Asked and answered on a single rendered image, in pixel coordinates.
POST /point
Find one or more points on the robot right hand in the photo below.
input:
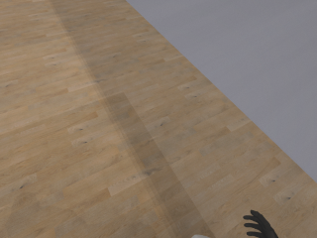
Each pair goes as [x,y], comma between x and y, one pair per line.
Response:
[262,225]

